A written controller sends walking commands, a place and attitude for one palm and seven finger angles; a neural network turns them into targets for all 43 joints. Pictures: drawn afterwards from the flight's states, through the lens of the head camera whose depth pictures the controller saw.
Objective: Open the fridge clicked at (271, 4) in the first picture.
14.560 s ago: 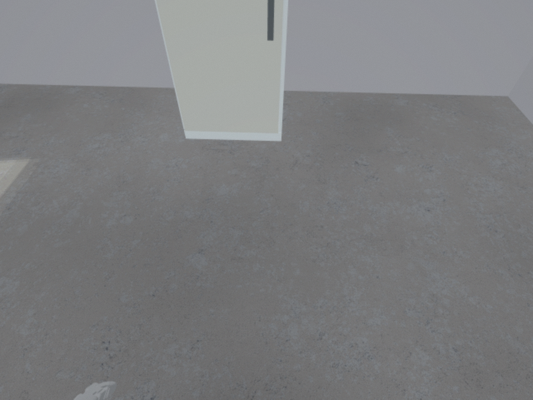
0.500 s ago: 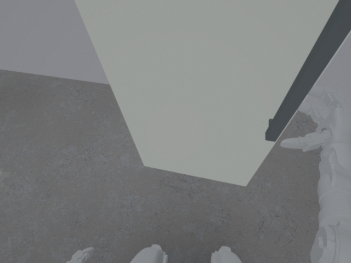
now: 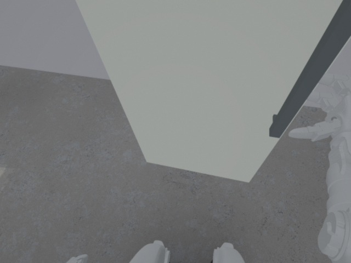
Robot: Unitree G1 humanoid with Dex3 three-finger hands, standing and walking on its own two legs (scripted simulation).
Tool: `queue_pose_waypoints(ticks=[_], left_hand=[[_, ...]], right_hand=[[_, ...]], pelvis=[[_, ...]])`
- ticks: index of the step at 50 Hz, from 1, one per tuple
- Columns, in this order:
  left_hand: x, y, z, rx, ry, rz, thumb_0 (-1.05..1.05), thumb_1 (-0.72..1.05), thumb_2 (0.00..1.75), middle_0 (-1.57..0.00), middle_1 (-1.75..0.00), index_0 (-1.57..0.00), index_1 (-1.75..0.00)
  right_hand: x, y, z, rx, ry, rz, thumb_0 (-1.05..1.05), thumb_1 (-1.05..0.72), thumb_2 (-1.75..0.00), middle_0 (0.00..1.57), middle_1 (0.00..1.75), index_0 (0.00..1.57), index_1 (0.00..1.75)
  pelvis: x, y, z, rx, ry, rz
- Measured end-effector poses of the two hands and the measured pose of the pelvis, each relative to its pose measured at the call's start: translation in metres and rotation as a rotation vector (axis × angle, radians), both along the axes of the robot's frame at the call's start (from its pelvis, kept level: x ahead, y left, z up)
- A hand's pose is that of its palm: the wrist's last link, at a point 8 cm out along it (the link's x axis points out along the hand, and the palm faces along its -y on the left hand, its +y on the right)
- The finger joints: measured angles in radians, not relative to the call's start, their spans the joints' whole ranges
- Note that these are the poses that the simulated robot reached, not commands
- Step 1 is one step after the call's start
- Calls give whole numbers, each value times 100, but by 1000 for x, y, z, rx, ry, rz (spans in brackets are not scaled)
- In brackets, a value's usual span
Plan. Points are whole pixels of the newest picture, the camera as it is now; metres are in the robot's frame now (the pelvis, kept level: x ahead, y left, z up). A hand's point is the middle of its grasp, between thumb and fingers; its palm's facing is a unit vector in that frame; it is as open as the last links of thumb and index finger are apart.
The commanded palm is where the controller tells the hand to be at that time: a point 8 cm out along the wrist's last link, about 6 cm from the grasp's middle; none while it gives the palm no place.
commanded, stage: feel for the door with the fingertips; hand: right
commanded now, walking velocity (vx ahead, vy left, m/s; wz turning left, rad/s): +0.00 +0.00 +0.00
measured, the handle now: (312, 63) +0.51 -0.20 +0.17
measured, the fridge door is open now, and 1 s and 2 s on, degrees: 0 0 0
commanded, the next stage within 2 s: slide the fingers in behind the handle in 0.04 s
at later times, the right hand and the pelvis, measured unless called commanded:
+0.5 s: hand (314, 113) +0.45 -0.24 +0.08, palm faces +0.10 +0.99 +0.01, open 13.9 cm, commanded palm +0.43 -0.28 +0.08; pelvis +0.00 -0.01 +0.00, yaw +1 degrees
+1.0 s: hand (302, 110) +0.46 -0.21 +0.08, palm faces +0.10 +1.00 +0.00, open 13.9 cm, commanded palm +0.43 -0.25 +0.08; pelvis +0.01 -0.01 +0.00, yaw +0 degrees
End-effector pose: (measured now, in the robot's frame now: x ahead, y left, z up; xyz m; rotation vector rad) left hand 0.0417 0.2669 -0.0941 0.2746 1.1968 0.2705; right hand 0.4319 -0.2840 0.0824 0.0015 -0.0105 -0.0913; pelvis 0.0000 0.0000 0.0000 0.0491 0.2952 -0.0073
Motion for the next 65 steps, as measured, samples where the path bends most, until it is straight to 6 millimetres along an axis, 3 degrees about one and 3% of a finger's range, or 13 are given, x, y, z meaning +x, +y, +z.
queue_pose_waypoints(ticks=[11,18,31,48,65], left_hand=[[-10,-9,-4,-18,33,-1,1,90,90,-20,-30,-20,-30],[-14,-12,-3,-26,30,9,1,90,90,-20,-30,-20,-30],[-3,-13,2,-17,7,5,1,90,90,-20,-30,-20,-30],[21,-20,-1,-53,-34,-16,1,90,90,-20,-30,-20,-30],[16,-8,-3,-54,-25,-10,1,90,90,-20,-30,-20,-30]], right_hand=[[6,-5,2,-1,19,-3,-1,50,-30,38,124,37,126],[3,-2,-1,2,21,2,-1,50,-30,35,122,34,124],[-6,-4,-7,6,9,-11,-1,50,-30,31,120,31,121],[1,19,-5,6,11,-7,-1,50,-30,31,120,31,121],[-1,35,-3,-7,-5,-11,-1,50,-30,30,120,30,120]], pelvis=[[-2,-2,-1,4,9,-5],[-3,-4,0,5,6,2],[1,-7,2,5,-5,4],[10,-8,4,-2,-4,4],[9,2,3,-9,-13,2]])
